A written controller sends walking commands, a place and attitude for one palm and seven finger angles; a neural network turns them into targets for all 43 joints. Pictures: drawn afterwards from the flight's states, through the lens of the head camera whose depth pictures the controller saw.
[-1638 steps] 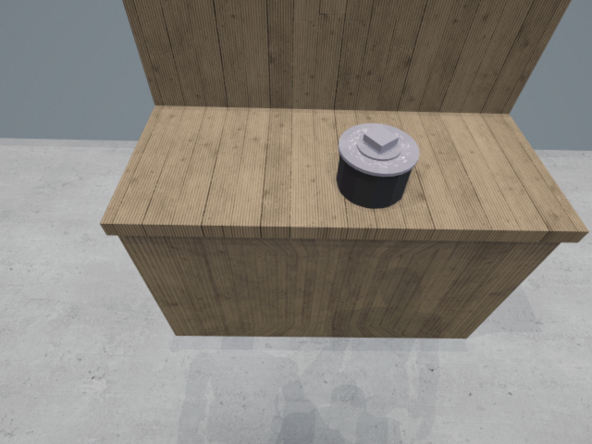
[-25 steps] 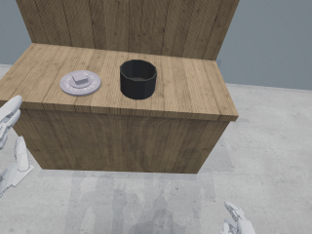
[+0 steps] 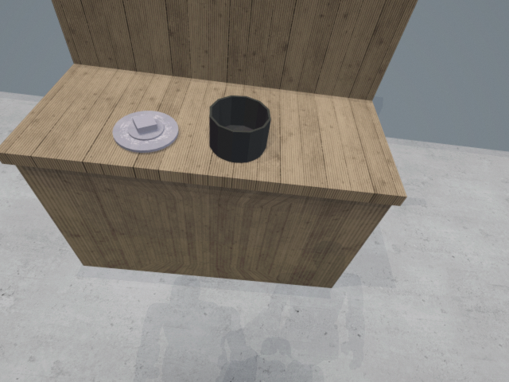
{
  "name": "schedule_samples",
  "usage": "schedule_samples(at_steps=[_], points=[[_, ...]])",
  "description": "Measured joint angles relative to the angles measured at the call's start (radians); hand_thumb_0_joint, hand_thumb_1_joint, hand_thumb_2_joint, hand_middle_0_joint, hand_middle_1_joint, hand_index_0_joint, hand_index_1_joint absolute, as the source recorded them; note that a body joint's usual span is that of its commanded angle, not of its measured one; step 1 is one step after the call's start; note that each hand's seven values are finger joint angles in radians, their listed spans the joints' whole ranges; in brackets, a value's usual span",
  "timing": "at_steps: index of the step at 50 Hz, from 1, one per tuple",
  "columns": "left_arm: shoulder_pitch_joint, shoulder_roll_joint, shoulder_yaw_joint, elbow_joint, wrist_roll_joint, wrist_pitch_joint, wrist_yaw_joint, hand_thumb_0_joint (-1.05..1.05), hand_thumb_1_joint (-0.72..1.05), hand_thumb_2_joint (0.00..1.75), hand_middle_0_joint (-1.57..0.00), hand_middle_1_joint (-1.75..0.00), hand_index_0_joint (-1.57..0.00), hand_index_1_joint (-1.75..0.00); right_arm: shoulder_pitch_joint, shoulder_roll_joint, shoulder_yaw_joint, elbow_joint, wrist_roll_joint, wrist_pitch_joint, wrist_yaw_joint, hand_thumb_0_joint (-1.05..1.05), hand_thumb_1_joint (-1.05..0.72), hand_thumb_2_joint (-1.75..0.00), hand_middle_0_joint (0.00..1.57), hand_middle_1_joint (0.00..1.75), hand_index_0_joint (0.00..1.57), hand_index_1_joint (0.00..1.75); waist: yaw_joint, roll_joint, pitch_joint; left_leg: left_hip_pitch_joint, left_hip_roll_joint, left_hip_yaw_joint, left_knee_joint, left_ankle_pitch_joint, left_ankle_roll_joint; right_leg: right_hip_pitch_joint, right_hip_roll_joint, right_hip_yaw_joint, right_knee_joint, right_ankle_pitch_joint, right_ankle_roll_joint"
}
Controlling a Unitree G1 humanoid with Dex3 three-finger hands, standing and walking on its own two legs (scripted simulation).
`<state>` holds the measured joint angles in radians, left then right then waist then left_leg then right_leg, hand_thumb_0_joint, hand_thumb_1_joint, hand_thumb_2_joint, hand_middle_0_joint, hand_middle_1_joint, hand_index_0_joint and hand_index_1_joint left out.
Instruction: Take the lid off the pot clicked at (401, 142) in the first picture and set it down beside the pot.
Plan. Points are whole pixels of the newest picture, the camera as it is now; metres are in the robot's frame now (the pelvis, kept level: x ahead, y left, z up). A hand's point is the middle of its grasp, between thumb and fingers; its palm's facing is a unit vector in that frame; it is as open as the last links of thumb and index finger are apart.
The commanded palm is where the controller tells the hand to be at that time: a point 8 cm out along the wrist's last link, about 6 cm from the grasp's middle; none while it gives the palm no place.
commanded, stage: let the arm hang, fingers relaxed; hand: left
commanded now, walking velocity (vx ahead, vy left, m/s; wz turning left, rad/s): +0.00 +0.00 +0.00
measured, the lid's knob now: (144, 123) +0.72 +0.34 -0.07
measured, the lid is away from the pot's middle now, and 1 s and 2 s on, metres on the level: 0.25 0.25 0.25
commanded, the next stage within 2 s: look to check the result in 0.82 s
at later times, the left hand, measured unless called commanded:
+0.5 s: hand out of the picture +0.00 +0.15 -0.17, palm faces +0.03 -0.99 -0.16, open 7.3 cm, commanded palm none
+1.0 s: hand out of the picture +0.00 +0.14 -0.17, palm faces +0.05 -0.99 -0.15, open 7.3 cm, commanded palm none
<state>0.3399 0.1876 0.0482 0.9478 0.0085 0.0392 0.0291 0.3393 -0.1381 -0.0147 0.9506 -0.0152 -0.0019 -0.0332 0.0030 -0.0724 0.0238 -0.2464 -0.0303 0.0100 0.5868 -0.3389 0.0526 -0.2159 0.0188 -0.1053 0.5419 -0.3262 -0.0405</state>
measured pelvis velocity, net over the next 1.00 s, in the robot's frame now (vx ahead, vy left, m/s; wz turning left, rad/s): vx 0.02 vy -0.01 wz -0.01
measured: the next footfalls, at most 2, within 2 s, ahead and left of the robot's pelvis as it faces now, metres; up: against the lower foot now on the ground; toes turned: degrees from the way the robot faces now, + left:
none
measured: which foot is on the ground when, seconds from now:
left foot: down 0.00-1.00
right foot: down 0.00-1.00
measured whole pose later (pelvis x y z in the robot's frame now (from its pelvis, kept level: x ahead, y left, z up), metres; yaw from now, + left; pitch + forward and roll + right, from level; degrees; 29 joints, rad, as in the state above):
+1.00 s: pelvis +0.02 -0.01 +0.01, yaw -1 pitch -1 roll +0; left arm 0.31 0.10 0.01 1.14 0.00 -0.01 0.06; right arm 0.32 -0.07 -0.02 1.13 0.00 -0.01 -0.06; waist 0.00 -0.01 0.04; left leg -0.14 -0.02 0.02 0.46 -0.31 0.03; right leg -0.12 0.03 -0.09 0.43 -0.30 -0.05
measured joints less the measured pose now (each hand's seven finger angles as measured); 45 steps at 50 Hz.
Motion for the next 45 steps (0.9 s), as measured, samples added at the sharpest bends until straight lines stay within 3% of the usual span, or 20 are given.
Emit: schedule_samples(at_steps=[6, 15, 20, 45], points=[[0.037, 0.003, -0.031, 0.118, -0.004, -0.020, 0.003, -0.01, 0.97, 0.90, -0.20, -0.30, -0.20, -0.30, 0.022, 0.011, -0.004, 0.085, 0.014, 0.007, -0.010, 0.01, -0.90, -0.90, 0.20, 0.30, 0.19, 0.29, 0.005, 0.043, 0.029, 0.036, 0.002, -0.005, -0.067, 0.030, -0.005, 0.042, 0.005, -0.002, -0.079, 0.035, -0.002], [0.005, -0.051, -0.050, 0.179, -0.007, -0.039, 0.019, 0.00, 0.92, 0.90, -0.20, -0.30, -0.20, -0.30, -0.007, 0.052, 0.002, 0.148, 0.015, 0.004, -0.012, 0.01, -0.91, -0.90, 0.20, 0.30, 0.19, 0.29, 0.000, 0.079, 0.029, 0.067, -0.001, 0.000, -0.107, 0.043, -0.007, 0.065, 0.004, 0.004, -0.105, 0.043, -0.003], [-0.034, -0.087, -0.054, 0.175, -0.004, -0.047, 0.023, 0.00, 0.91, 0.90, -0.20, -0.30, -0.20, -0.30, -0.013, 0.059, -0.001, 0.175, 0.014, 0.001, -0.015, 0.02, -0.92, -0.90, 0.20, 0.30, 0.20, 0.30, -0.002, 0.078, 0.018, 0.082, -0.002, 0.004, -0.114, 0.042, -0.008, 0.074, 0.003, 0.008, -0.103, 0.037, -0.004], [-0.034, -0.085, -0.040, 0.188, -0.007, -0.049, 0.027, 0.01, 0.92, 0.90, -0.20, -0.30, -0.20, -0.30, -0.014, 0.062, -0.010, 0.183, 0.015, -0.009, -0.023, 0.01, -0.91, -0.90, 0.20, 0.30, 0.19, 0.29, -0.006, 0.066, 0.019, 0.100, 0.006, 0.005, -0.125, 0.033, -0.017, 0.091, 0.011, 0.011, -0.113, 0.029, -0.011]])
